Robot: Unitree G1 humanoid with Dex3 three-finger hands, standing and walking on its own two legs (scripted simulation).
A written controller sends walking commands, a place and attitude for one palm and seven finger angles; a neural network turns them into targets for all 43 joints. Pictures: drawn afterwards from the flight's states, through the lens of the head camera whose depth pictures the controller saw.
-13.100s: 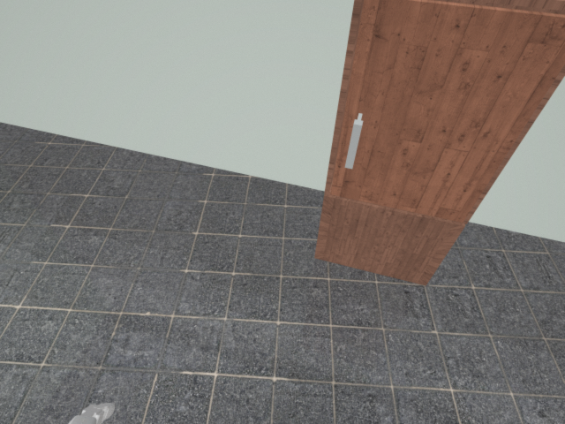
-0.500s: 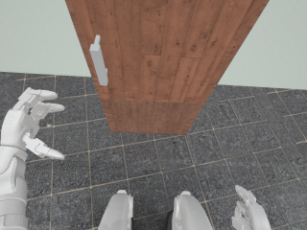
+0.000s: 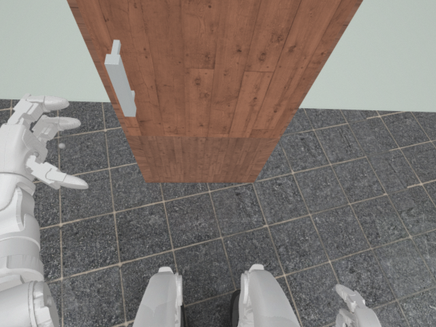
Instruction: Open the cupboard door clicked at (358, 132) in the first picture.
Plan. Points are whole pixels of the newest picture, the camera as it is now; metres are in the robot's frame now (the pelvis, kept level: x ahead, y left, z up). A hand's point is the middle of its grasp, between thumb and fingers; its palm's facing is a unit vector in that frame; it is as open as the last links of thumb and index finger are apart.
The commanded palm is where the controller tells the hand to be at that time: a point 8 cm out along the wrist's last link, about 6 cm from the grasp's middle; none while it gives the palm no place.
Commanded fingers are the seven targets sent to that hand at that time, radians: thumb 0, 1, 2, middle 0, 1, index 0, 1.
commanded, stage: move the hooked fingers beside the handle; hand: left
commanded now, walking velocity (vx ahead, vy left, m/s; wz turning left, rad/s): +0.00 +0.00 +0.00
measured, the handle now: (123, 81) +0.56 +0.19 +0.03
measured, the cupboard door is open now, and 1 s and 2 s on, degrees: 0 0 0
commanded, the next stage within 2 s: slide the fingers in behind the handle in 1.54 s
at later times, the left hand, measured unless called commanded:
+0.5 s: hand (81, 111) +0.48 +0.26 +0.02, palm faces +0.02 -1.00 -0.02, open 14.0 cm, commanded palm +0.47 +0.29 +0.02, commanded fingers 0.00 -0.50 0.30 -0.30 -1.20 -0.30 -1.20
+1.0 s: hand (90, 102) +0.51 +0.25 +0.01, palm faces +0.03 -1.00 -0.04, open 13.9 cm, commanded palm +0.50 +0.28 +0.02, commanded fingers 0.00 -0.50 0.30 -0.30 -1.20 -0.30 -1.20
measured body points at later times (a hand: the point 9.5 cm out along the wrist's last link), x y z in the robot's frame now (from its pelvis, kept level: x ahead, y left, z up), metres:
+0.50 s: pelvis -0.01 +0.00 -0.02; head +0.16 +0.04 +0.39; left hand +0.48 +0.31 +0.03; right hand +0.04 -0.28 -0.12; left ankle +0.02 +0.10 -0.61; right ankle +0.05 -0.13 -0.61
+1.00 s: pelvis -0.01 +0.00 -0.03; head +0.18 +0.03 +0.37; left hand +0.51 +0.31 +0.02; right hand +0.00 -0.27 -0.13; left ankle +0.02 +0.10 -0.61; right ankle +0.05 -0.13 -0.61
